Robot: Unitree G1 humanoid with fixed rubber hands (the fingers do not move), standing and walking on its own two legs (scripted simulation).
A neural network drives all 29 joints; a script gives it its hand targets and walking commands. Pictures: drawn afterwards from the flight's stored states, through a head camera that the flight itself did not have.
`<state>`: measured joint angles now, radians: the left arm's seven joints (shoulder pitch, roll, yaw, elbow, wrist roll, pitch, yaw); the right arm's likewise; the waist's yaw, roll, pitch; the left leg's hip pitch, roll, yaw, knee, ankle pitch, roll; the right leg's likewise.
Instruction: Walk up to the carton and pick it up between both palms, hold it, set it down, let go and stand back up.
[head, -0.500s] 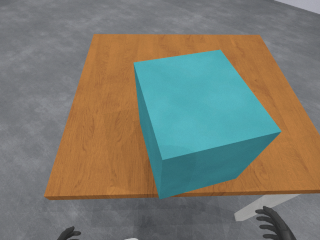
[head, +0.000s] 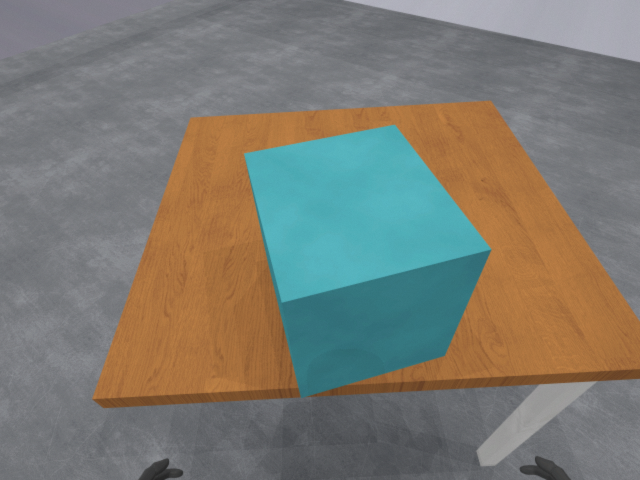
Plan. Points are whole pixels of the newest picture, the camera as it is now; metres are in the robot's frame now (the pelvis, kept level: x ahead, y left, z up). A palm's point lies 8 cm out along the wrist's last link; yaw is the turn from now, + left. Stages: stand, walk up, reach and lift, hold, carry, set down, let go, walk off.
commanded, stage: walk up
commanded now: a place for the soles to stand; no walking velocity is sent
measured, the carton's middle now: (348, 259) +0.40 -0.02 +0.05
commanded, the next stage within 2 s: reach and lift in 1.74 s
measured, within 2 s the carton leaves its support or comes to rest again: neither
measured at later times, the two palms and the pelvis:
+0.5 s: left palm out of the picture +0.11 +0.28 -0.10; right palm out of the picture +0.11 -0.25 -0.08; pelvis +0.00 +0.01 +0.00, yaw +0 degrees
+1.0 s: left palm out of the picture +0.10 +0.27 -0.10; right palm out of the picture +0.11 -0.25 -0.09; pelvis +0.01 +0.01 +0.00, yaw +0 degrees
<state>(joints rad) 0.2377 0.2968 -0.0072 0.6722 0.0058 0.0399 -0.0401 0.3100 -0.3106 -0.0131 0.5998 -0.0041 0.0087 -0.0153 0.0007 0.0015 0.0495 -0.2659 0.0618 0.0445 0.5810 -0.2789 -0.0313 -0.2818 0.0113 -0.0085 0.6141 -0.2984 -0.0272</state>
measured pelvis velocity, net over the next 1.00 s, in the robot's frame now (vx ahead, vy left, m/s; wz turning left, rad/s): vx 0.01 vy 0.01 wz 0.00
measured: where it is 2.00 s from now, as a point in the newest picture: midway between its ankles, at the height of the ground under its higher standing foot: outside the picture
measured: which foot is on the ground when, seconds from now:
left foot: down 0.00-1.00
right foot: down 0.00-1.00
